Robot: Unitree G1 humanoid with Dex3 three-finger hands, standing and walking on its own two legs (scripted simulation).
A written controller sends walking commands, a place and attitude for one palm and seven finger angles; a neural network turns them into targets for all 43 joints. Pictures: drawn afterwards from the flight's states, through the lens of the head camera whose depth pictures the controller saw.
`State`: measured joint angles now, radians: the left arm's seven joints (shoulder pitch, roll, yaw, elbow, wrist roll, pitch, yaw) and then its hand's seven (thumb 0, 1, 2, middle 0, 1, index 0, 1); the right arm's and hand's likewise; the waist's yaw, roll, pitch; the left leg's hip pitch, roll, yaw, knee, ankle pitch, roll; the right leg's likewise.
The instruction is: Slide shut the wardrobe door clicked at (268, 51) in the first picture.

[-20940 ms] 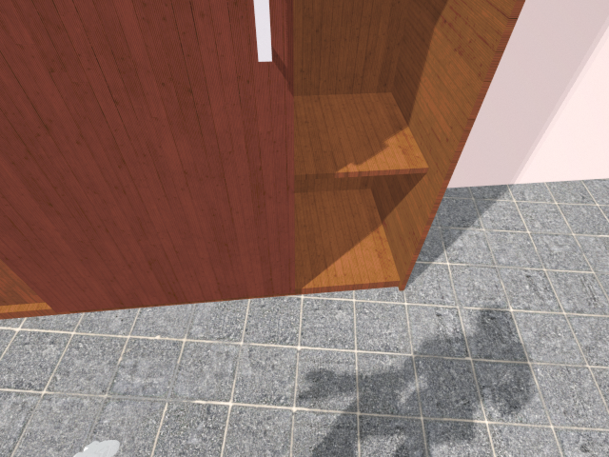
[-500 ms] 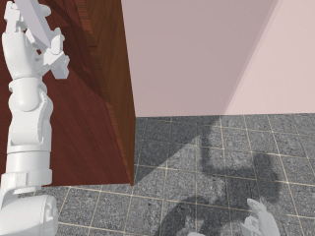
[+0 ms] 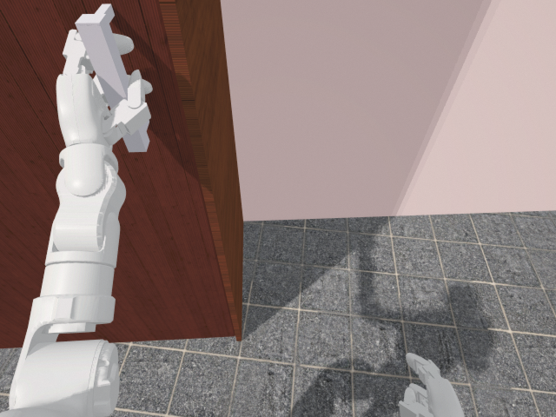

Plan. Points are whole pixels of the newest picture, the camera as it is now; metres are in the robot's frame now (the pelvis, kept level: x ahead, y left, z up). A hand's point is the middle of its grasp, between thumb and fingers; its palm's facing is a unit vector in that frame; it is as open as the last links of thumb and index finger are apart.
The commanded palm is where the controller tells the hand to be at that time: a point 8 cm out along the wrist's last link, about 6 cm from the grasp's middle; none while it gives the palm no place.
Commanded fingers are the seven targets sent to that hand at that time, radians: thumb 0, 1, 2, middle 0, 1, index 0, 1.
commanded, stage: stop walking and hold the door there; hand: left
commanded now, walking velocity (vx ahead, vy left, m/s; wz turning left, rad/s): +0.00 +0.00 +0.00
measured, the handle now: (123, 83) +0.44 +0.24 +0.25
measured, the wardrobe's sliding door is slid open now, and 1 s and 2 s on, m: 0.00 0.00 0.00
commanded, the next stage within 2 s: loosen the grip on the handle in 0.50 s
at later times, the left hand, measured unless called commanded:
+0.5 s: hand (141, 105) +0.41 +0.20 +0.25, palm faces +0.37 -0.92 -0.09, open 6.4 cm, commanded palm +0.37 +0.22 +0.24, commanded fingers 0.00 0.90 0.90 -0.45 -1.40 -0.45 -1.40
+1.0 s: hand (129, 103) +0.40 +0.21 +0.25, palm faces +0.43 -0.90 -0.10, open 13.3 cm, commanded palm +0.36 +0.26 +0.25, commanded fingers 0.00 -0.55 0.20 -0.30 -1.22 -0.30 -1.22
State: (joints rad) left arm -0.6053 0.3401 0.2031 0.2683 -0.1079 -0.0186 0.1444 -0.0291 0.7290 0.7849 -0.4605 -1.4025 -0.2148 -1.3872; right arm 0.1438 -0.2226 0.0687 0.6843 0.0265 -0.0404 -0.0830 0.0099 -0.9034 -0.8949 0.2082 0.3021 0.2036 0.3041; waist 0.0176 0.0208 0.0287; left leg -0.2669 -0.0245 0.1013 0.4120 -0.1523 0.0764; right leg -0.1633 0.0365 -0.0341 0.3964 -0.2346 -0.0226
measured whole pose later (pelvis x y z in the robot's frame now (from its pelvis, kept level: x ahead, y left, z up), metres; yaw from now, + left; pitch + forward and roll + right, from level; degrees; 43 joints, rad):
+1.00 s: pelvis -0.01 -0.05 -0.01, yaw +2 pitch +1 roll +0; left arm -0.72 0.44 0.30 0.57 -0.05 -0.12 0.10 -0.01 -0.33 0.31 -0.43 -1.35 -0.23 -1.28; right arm 0.27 -0.26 0.02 0.71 0.05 -0.14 -0.06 0.01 -0.90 -0.90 0.21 0.30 0.20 0.30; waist -0.01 0.00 -0.03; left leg -0.37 0.00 0.05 0.51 -0.17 0.02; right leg -0.26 0.06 -0.08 0.53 -0.30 -0.08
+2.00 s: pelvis +0.01 -0.02 -0.01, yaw +1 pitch +3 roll -1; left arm -0.56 0.57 0.49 0.43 -0.18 -0.06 -0.12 -0.02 -0.56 0.19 -0.31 -1.18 -0.26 -1.15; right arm 0.30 -0.27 0.04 0.69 0.06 -0.09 -0.12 0.01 -0.90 -0.90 0.21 0.30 0.20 0.30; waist -0.01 0.02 -0.05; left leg -0.37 -0.01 0.07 0.53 -0.22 0.06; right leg -0.25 0.05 -0.05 0.51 -0.31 -0.05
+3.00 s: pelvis +0.00 -0.02 -0.01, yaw +3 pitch -4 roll -1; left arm -0.11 0.54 0.51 -0.08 -0.39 0.45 -0.34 -0.02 -0.55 0.19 -0.26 -1.15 -0.26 -1.15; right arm 0.16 -0.28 0.10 0.63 0.11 -0.14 -0.13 0.01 -0.90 -0.90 0.21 0.30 0.20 0.30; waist 0.06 0.06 -0.07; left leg -0.24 -0.02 0.04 0.52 -0.21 0.05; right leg -0.10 0.05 -0.08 0.48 -0.31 -0.05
